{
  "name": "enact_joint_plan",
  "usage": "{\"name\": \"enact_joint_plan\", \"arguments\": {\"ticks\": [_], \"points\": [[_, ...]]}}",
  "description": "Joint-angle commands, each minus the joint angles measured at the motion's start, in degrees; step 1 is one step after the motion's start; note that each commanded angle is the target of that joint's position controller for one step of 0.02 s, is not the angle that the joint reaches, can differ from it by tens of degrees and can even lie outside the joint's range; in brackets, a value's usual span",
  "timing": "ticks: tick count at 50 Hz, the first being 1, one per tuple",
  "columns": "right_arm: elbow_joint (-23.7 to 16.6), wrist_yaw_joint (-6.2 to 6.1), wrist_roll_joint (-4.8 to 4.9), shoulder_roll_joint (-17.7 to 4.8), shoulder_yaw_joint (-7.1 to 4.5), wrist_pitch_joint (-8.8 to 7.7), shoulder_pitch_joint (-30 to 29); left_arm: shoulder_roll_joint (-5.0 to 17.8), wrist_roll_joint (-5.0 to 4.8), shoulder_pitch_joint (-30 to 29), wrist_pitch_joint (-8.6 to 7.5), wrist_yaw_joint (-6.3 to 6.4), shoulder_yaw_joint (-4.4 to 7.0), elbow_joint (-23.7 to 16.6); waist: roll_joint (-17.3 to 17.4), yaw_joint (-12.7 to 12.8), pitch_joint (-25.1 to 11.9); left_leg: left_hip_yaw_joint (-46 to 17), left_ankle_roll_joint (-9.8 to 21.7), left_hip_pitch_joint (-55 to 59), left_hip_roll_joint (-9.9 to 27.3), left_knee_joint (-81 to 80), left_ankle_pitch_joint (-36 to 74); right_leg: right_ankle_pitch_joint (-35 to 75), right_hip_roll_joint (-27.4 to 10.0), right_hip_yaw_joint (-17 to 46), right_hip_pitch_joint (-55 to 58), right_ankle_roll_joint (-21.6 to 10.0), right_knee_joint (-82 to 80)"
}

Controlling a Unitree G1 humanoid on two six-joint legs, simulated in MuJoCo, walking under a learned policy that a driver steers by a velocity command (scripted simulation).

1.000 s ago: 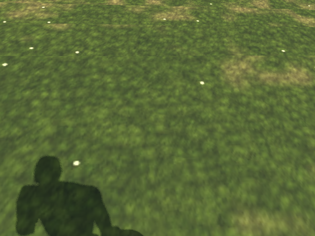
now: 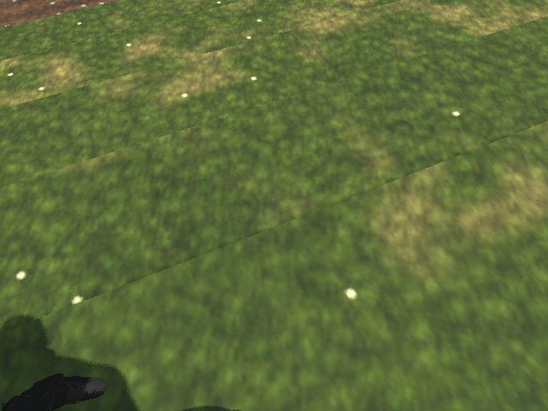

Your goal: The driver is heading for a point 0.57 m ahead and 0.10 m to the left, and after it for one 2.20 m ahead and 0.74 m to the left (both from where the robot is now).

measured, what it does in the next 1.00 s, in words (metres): walks ahead, turning left: right foot, then left foot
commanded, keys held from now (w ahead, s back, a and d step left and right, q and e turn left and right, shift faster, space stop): w+shift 0.02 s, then w+q+shift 0.36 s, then q+shift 0.42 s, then shift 0.16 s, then e+shift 0.04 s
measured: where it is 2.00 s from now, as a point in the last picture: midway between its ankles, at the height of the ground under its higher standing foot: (263, 306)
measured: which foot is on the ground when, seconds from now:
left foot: down 0.00-0.14, up 0.16-0.52, down 0.54-1.00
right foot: up 0.00-0.12, down 0.14-0.54, up 0.56-0.94, down 0.96-1.00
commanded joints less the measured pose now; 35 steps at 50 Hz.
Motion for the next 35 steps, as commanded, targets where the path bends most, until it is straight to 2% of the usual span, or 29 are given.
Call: {"name": "enact_joint_plan", "arguments": {"ticks": [1, 3, 4, 5, 6, 7, 8, 9, 10, 11, 12, 13, 16, 17, 19, 20, 22, 24, 25, 26, 27, 28, 29, 30, 31, 32, 33, 34, 35], "points": [[-4.05, 0.39, 0.61, -4.46, 0.32, -1.92, -6.69, -1.86, -0.09, -4.71, -0.86, -1.45, -2.43, -5.22, 4.20, 4.70, 8.86, -3.23, 8.40, -14.81, 12.83, -16.17, 26.57, 7.50, 1.20, -4.98, 12.20, -1.35, -12.43], [-2.07, 0.25, 0.82, -7.70, 0.02, -1.37, -3.84, -0.24, 0.17, -4.10, -1.17, -0.71, -2.21, -4.69, 4.64, 6.33, 6.89, -2.20, 9.02, -8.49, 13.68, -10.74, 52.09, 4.27, 4.17, -7.13, 18.38, -2.99, -16.14], [-1.26, -0.03, 0.92, -9.77, -0.27, -0.87, -2.97, 1.14, 0.68, -0.02, -1.22, 0.11, -1.70, -3.44, 6.40, 8.92, 3.37, -2.31, 8.98, -5.54, 13.96, -3.19, 66.13, 0.53, 5.95, -7.97, 24.07, -3.68, -16.34], [-0.95, -0.46, 0.78, -11.71, -0.55, -0.20, -3.51, 3.16, 0.98, 9.77, -1.29, 1.14, -0.73, -0.56, 7.98, 14.11, -2.35, -2.87, 8.65, -6.11, 14.20, 9.63, 72.71, -3.13, 7.13, -6.49, 35.08, -4.39, -16.90], [-1.32, -0.68, 1.15, -11.90, -0.43, 0.36, -5.02, 5.73, 1.45, 21.63, -1.43, 2.29, 0.54, 3.20, 7.25, 20.48, -7.85, -3.15, 7.88, -13.00, 11.72, 26.60, 65.27, -2.46, 5.07, -3.26, 49.86, -4.93, -21.36], [-2.83, -0.23, 0.42, -4.95, 0.96, 0.57, -2.22, 11.44, 2.30, 26.91, -1.61, 3.71, 2.02, 4.97, -1.76, 18.01, -15.18, -5.18, 7.86, -25.80, 5.68, 49.43, 20.41, -19.23, -9.32, 12.54, 63.57, -4.02, -21.57], [-5.39, -0.04, 2.78, 0.85, 2.06, 0.39, 5.00, 15.41, 2.34, 25.25, -1.96, 4.29, 2.89, 2.98, -12.49, 11.63, -25.90, -13.53, 7.56, -39.86, -1.05, 68.56, -9.39, -28.97, -24.47, 41.36, 72.13, -6.51, -31.13], [-6.28, -0.51, 2.54, -5.47, 0.54, 0.69, -3.62, 11.80, 1.02, 22.65, -1.76, 4.48, 2.83, 3.38, -2.95, 13.88, -19.58, -15.72, 8.14, -45.26, 1.00, 70.21, -2.26, -29.50, -21.67, 39.49, 64.31, -5.49, -37.28], [-6.96, -0.26, 2.48, -4.76, 0.54, 0.76, -6.77, 7.73, 0.77, 18.36, -2.39, 4.61, 1.68, 4.39, -1.28, 10.83, -7.48, -14.30, 7.93, -47.01, 3.61, 66.71, 2.77, -22.90, -19.13, 28.97, 54.14, -5.28, -37.87], [-5.90, 0.16, 2.09, -2.85, 0.93, 1.15, -6.72, 4.77, 0.65, 15.64, -3.08, 4.32, 1.18, 5.04, 0.31, 8.19, -1.91, -13.84, 7.46, -44.58, 5.79, 63.08, 4.93, -15.19, -16.53, 22.02, 45.78, -4.41, -39.79], [-4.42, 0.66, 1.40, -1.58, 0.94, 2.18, -5.27, 2.86, 0.19, 13.94, -3.63, 4.34, 0.67, 5.38, 0.18, 5.73, 0.40, -14.23, 7.06, -41.11, 7.10, 60.79, 5.91, -11.29, -13.43, 15.01, 40.05, -2.55, -41.60], [-3.53, 1.26, 0.88, -0.05, 1.10, 3.35, -2.72, 1.63, -0.25, 14.22, -4.16, 4.42, 0.35, 5.91, -2.35, 3.95, 0.67, -13.97, 6.42, -38.21, 7.73, 60.01, 6.33, -9.56, -13.47, 11.39, 36.41, -2.42, -43.11], [-4.66, 2.07, 0.55, 1.53, 0.64, 5.73, -8.98, -1.55, -1.95, 15.36, -6.01, 4.11, -0.17, 8.28, -0.05, 3.08, 5.79, -12.72, 6.02, -43.85, 8.83, 57.95, 9.53, 0.11, -9.90, -0.05, 35.43, 0.36, -47.12], [-7.06, 2.29, 0.45, 2.90, 1.05, 5.87, -12.49, -1.02, -1.94, 16.31, -6.43, 4.10, -0.13, 8.67, -2.23, 3.06, 6.76, -11.56, 6.01, -45.38, 9.11, 55.27, 12.44, 6.25, -10.55, -3.24, 34.80, 0.56, -47.75], [-9.42, 2.61, 0.94, 3.89, 1.67, 5.62, -18.08, -2.82, -1.47, 16.87, -6.76, 4.10, -0.55, 9.80, -2.31, 2.88, 8.86, -7.82, 6.66, -45.08, 7.42, 48.48, 19.38, 18.32, -6.96, -11.35, 33.63, 1.74, -47.57], [-10.00, 2.88, 0.86, 4.16, 2.00, 5.32, -19.40, -2.67, -1.40, 15.63, -6.76, 4.40, -0.61, 9.60, -0.88, 2.06, 9.48, -5.46, 7.10, -42.81, 6.10, 43.40, 22.56, 25.73, -5.98, -14.37, 32.96, 2.26, -46.64], [-11.22, 3.85, 0.12, 4.60, 2.63, 4.51, -21.80, -0.78, -2.31, 16.31, -6.99, 5.55, -0.54, 9.86, 1.74, 1.84, 9.62, 0.45, 7.95, -35.36, 2.31, 29.97, 29.50, 38.68, -5.77, -17.75, 32.98, 3.24, -43.30], [-9.10, 4.27, -0.34, 2.73, 2.01, 4.34, -15.00, 3.95, -3.09, 15.81, -7.12, 6.76, 0.42, 9.01, -0.28, -1.12, 4.27, 3.68, 8.97, -23.70, -3.52, 25.36, 31.35, 54.54, -7.33, -17.79, 35.73, 4.73, -32.76], [-7.32, 3.88, -0.50, 0.75, 1.15, 4.65, -8.14, 5.87, -3.38, 14.36, -6.50, 7.21, 0.98, 8.22, -2.12, -4.40, -0.01, 3.40, 9.99, -16.02, -5.66, 25.92, 28.47, 60.86, -8.84, -16.86, 35.93, 5.49, -24.05], [-2.88, 4.31, -0.41, -6.45, -2.32, 2.70, 7.27, 14.47, 10.26, 14.53, -7.97, 3.15, 1.29, 6.68, 0.36, -9.65, -2.46, -10.16, 6.97, 10.14, -4.67, 32.13, 26.45, 62.91, -8.89, -14.72, 15.27, 15.78, -20.00], [3.13, 2.84, -1.44, -10.59, -3.89, 2.05, 20.00, 12.92, 8.71, 6.36, -7.46, 1.68, 2.60, 8.00, 12.03, -16.80, -9.54, -16.62, 10.76, 21.98, -0.44, 25.93, 36.28, 14.73, -3.49, -11.15, 11.44, 19.36, 13.59], [3.19, 2.17, -5.31, -12.00, -2.96, 2.13, 20.38, 1.21, 4.10, 14.98, -6.21, -0.75, 0.17, 7.33, 16.38, -11.12, -24.50, -24.34, 17.18, 31.17, 5.86, 23.45, 77.11, -26.41, 6.32, -6.30, 12.62, 19.88, 37.44], [1.67, 2.48, -3.81, -18.25, -4.29, 1.49, 17.94, -2.94, 1.16, 23.81, -7.01, -1.67, -1.26, 2.87, 12.66, -3.00, -32.19, -45.88, 31.23, 40.28, 16.40, 24.64, 91.61, -31.02, 7.58, 9.25, 2.50, 20.76, 42.68], [-1.41, 2.58, -2.60, -13.90, -4.06, -0.38, 5.80, 3.58, -2.05, 12.11, -7.51, -0.35, -0.46, -0.22, 4.92, -4.98, -11.67, -46.98, 30.61, 21.78, 16.88, 18.01, 73.06, -29.67, 6.21, 11.61, -10.55, 18.25, 40.04], [-3.70, 2.37, -1.04, -8.87, -2.70, -1.12, -4.27, 4.88, -0.95, 11.27, -6.79, 1.78, -0.47, -1.39, -0.71, -0.64, -8.19, -41.86, 28.19, 6.82, 14.53, 13.21, 54.99, -27.74, 3.68, 10.93, -4.76, 14.47, 32.35], [-5.39, 2.63, -0.16, -3.65, -0.86, -1.29, -12.50, 4.01, 1.99, 14.75, -5.09, 4.29, -0.71, -0.76, -4.28, 5.27, -5.29, -40.31, 26.44, -8.80, 10.69, 6.00, 42.47, -24.06, 0.92, 9.88, 2.56, 11.95, 25.52], [-6.15, 3.48, -0.39, -3.55, -0.04, -1.49, -12.93, 2.96, 3.67, 17.78, -4.29, 5.82, -1.34, -0.07, -0.48, 8.00, -3.94, -40.01, 27.65, -20.04, 8.99, 3.45, 47.67, -24.79, -0.94, 9.64, 11.34, 11.74, 22.48], [-7.56, 4.64, -0.47, -3.34, 0.27, -1.72, -15.24, 2.30, 3.37, 18.52, -3.43, 6.47, -1.88, -0.72, 1.54, 10.72, -3.42, -40.58, 27.42, -26.74, 8.81, 0.34, 45.70, -26.44, -2.18, 9.60, 15.58, 12.10, 19.22], [-8.29, 5.26, -0.28, -3.59, -0.07, -2.29, -15.41, 2.93, 2.51, 17.41, -2.97, 6.80, -1.99, -0.84, -0.68, 10.21, -5.01, -39.23, 25.48, -28.09, 6.59, -1.11, 40.02, -24.23, -3.16, 8.64, 18.37, 12.50, 13.85]]}}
